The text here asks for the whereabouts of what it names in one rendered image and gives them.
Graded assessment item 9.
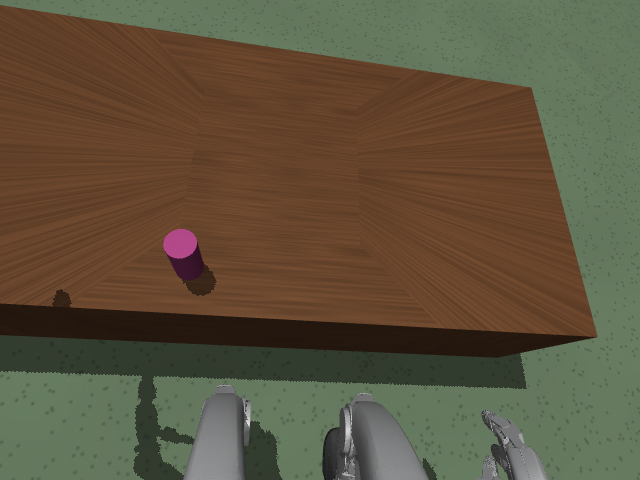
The right robot hand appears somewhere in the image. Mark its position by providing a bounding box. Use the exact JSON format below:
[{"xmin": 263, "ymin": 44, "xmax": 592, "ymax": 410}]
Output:
[{"xmin": 476, "ymin": 410, "xmax": 549, "ymax": 480}]

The right robot foot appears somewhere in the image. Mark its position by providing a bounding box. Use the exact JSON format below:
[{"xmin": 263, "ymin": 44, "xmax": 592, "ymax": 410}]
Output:
[{"xmin": 322, "ymin": 428, "xmax": 340, "ymax": 480}]

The can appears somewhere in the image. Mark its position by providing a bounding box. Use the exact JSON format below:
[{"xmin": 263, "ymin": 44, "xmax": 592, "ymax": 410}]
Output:
[{"xmin": 163, "ymin": 229, "xmax": 204, "ymax": 281}]

